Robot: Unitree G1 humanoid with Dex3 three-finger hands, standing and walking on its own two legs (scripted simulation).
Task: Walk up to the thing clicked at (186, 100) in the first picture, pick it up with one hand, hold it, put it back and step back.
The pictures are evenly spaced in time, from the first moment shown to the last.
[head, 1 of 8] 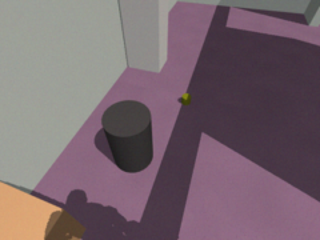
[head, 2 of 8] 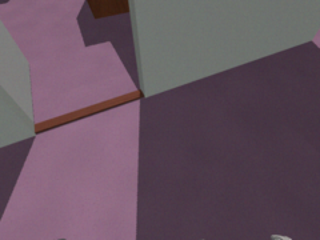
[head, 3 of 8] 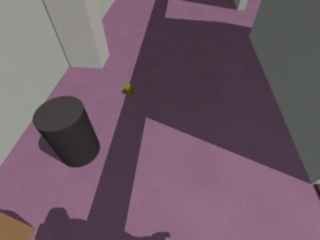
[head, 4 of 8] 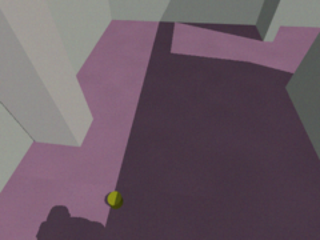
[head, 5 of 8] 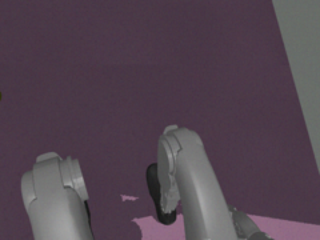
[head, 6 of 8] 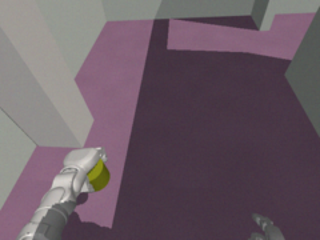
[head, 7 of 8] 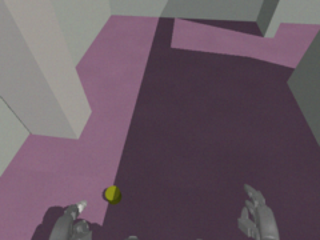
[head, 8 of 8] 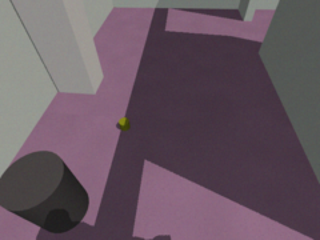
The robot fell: no
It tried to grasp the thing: yes
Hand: left
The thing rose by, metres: 0.68
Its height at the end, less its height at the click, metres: +0.00
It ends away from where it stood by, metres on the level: 0.01
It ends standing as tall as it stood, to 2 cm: yes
